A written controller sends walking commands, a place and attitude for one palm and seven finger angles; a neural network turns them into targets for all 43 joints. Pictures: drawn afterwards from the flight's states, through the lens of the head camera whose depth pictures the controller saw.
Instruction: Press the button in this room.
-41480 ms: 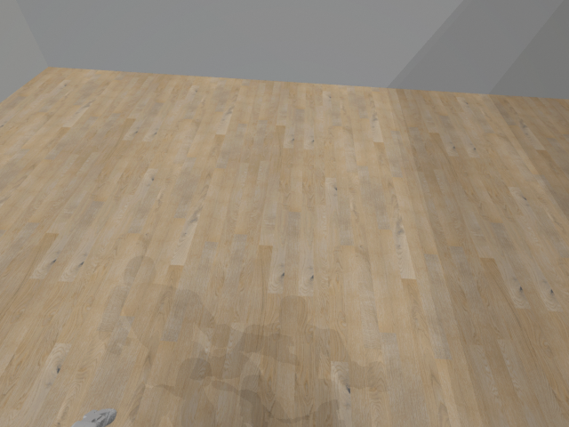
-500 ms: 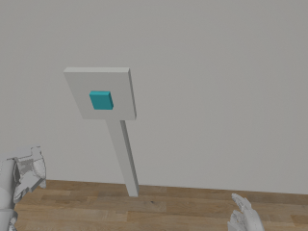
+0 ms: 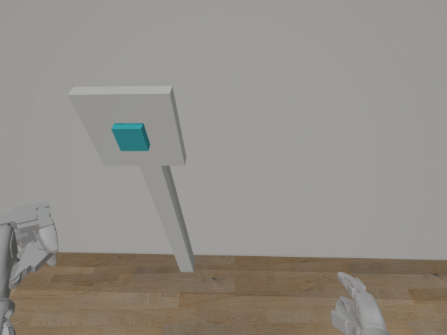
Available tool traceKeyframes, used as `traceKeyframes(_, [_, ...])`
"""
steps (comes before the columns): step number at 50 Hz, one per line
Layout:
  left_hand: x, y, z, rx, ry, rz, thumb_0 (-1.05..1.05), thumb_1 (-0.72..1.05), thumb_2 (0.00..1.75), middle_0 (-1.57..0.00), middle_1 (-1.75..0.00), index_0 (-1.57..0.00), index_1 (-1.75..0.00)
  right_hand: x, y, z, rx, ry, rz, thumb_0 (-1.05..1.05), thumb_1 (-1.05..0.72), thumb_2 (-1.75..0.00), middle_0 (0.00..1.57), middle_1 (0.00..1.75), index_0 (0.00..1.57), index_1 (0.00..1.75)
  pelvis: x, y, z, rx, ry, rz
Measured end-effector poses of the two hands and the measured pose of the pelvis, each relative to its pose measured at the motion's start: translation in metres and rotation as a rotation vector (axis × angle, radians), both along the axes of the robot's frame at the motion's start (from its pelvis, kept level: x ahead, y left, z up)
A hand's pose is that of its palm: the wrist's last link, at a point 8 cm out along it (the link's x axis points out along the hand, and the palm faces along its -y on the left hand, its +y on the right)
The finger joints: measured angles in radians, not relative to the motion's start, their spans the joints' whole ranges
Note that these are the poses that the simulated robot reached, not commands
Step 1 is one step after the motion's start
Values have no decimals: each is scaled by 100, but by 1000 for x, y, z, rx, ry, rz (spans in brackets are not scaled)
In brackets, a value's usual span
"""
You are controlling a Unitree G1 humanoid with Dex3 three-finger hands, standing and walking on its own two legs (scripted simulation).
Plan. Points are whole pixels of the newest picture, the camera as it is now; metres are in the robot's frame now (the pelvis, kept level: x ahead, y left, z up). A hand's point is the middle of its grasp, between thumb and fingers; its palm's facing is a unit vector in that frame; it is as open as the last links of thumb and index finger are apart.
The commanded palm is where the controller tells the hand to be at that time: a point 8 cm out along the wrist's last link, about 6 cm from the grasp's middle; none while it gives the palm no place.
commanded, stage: step back with the hand held close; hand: left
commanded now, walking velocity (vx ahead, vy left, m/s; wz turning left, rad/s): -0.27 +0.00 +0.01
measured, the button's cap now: (132, 136) +0.48 +0.26 +0.09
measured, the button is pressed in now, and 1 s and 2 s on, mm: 0 0 0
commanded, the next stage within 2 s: stop stepping back and stand still in 0.80 s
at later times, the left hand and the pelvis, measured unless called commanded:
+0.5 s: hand out of the picture +0.08 +0.30 +0.16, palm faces +0.38 -0.78 -0.50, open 3.1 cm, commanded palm +0.02 +0.33 +0.17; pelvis -0.10 +0.05 -0.01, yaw +3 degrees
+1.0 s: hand out of the picture -0.02 +0.29 +0.18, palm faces +0.30 -0.85 -0.44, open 3.1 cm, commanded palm -0.08 +0.34 +0.17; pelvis -0.22 +0.07 -0.01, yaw -1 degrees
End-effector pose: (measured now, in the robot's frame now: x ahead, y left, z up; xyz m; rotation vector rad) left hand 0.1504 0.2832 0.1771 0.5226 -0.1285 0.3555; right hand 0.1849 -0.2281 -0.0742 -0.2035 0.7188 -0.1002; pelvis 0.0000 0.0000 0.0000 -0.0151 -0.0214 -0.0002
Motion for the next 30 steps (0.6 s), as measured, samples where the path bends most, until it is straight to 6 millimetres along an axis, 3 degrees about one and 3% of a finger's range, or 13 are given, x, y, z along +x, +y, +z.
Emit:
traceKeyframes(6, [-1, 3, -14, -14, 78, -70, 1, 89, 90, -130, -150, -131, -150, -23, -1, 3, -27, 41, -60, 1, -90, -90, 21, 30, 20, 30, -13, 12, -1, 0, 18, -22])
traceKeyframes(13, [-24, 17, 3, 49, 0, -133, 1, 89, 90, -130, -150, -131, -150, -53, 13, 9, -50, 28, -75, 1, -91, -90, 21, 30, 20, 30, -39, 28, -4, -14, 17, -24])
traceKeyframes(22, [-81, 47, 0, 68, -39, -51, 1, 89, 90, -130, -150, -131, -150, -91, 44, 1, -32, -20, -33, 1, -90, -90, 21, 30, 20, 30, -80, 46, -11, -37, 8, 19])
traceKeyframes(30, [-149, 54, 2, 47, -99, 28, 1, 89, 90, -130, -150, -131, -150, -125, 65, -15, -25, 30, 57, 1, -90, -90, 21, 30, 21, 30, -116, 52, -15, -28, -2, 59])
